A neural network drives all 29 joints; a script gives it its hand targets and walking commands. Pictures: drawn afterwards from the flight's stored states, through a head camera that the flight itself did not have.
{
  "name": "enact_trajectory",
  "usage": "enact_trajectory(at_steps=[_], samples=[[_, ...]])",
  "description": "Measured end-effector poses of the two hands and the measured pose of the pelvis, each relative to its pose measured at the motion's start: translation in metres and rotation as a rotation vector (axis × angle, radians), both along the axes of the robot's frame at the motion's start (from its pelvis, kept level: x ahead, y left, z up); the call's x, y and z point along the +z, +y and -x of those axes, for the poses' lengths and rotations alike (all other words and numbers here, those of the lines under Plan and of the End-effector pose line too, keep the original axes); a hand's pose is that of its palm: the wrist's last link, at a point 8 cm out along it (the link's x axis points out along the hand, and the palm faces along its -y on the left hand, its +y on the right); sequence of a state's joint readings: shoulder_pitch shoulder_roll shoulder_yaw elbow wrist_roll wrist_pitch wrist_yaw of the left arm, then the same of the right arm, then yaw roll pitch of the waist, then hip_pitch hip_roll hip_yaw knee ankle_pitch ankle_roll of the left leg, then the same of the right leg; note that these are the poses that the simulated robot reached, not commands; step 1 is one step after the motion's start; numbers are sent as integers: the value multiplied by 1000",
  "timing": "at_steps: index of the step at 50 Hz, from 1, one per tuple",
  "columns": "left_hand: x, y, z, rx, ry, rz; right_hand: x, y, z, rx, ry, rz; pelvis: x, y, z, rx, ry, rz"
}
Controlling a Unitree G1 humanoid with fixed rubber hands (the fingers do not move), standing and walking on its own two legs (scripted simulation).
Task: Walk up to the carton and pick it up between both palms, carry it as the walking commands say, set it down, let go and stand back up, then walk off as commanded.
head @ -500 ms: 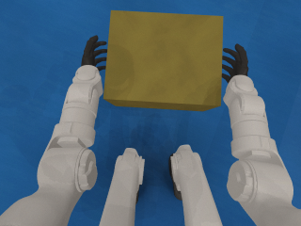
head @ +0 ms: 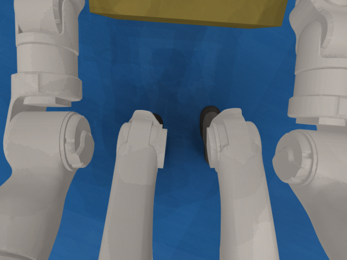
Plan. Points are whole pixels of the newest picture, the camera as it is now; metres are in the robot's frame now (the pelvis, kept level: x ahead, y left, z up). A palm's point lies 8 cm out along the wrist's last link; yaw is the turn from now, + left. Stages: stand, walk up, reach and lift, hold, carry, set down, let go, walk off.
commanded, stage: set down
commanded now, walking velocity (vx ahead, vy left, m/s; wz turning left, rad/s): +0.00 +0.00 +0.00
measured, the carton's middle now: out of the picture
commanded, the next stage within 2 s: none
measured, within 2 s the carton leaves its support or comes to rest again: rests again in 1.66 s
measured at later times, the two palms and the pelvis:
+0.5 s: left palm out of the picture +0.60 +0.16 -0.21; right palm out of the picture +0.56 -0.20 -0.21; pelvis +0.01 +0.00 -0.06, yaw -1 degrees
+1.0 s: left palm out of the picture +0.61 +0.17 -0.27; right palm out of the picture +0.58 -0.20 -0.28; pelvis +0.03 +0.00 -0.10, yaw +0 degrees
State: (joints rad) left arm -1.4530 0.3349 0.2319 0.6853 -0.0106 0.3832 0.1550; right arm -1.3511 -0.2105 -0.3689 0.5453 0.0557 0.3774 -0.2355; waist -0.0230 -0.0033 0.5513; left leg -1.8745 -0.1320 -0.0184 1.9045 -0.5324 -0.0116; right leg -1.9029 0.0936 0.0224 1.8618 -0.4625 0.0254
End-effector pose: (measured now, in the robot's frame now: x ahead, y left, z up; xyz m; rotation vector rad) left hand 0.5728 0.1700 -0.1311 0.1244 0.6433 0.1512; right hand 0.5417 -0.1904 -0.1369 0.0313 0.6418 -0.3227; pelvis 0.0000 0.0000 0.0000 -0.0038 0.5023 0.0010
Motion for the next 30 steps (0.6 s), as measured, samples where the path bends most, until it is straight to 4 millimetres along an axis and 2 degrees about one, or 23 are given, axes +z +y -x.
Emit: enact_trajectory(at_steps=[6, 11, 19, 23, 30], samples=[[-36, 2, 7, 7, 65, -2, -35, 2, 5, 8, 64, -1, -23, -1, -1, 1, 31, -2], [-45, -1, 2, -11, 84, -18, -42, -1, 1, 9, 85, 5, -31, 0, -1, 2, 27, 0], [-52, -8, -20, -37, 69, -29, -50, -8, -15, 4, 70, 23, -46, 1, -3, -4, 26, 7], [-66, -10, -27, -43, 69, -31, -64, -10, -20, 3, 70, 26, -57, 2, -7, -7, 37, 8], [-101, -8, -28, -41, 93, -29, -100, -8, -22, 6, 93, 26, -75, 1, -15, 1, 62, 8]])
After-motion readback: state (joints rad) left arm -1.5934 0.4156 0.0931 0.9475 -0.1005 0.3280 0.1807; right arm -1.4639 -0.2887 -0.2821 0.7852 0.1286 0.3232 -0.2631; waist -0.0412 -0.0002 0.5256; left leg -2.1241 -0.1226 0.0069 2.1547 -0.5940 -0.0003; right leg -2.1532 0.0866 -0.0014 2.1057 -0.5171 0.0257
